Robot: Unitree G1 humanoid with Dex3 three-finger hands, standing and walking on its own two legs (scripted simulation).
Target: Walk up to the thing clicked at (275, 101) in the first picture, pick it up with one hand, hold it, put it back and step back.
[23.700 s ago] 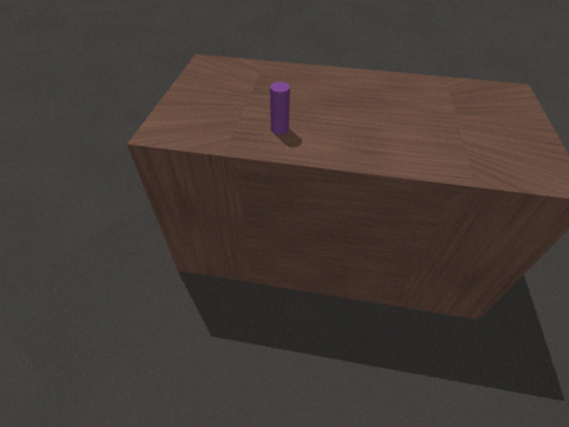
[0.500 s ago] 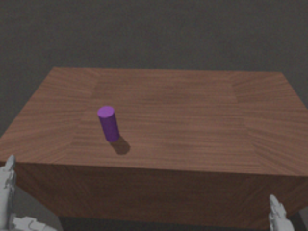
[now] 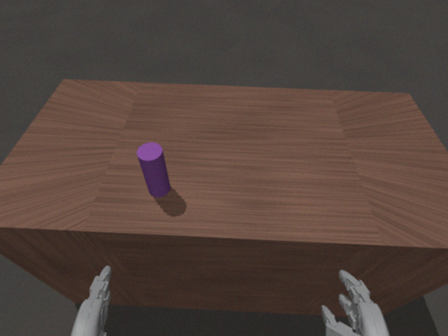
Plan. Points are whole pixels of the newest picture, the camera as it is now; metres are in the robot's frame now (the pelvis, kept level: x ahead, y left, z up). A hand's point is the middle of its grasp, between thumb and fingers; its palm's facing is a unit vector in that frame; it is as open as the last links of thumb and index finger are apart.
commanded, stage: home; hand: left
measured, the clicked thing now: (155, 171) +0.46 +0.18 -0.02
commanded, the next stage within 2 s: none
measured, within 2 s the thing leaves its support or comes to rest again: neither
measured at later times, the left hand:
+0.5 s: hand (131, 315) +0.18 +0.17 -0.06, palm faces +0.10 -0.96 -0.26, open 17.6 cm
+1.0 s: hand (130, 321) +0.17 +0.17 -0.06, palm faces +0.11 -0.96 -0.26, open 17.5 cm
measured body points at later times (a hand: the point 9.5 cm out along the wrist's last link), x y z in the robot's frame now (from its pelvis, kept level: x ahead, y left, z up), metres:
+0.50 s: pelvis +0.01 +0.00 -0.01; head +0.03 +0.00 +0.44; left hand +0.17 +0.22 -0.05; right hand +0.16 -0.25 -0.09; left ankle +0.01 +0.13 -0.70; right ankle +0.02 -0.13 -0.70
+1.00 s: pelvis +0.00 -0.01 -0.01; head +0.02 +0.00 +0.44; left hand +0.16 +0.22 -0.04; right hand +0.17 -0.25 -0.08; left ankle +0.01 +0.13 -0.70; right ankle +0.02 -0.13 -0.70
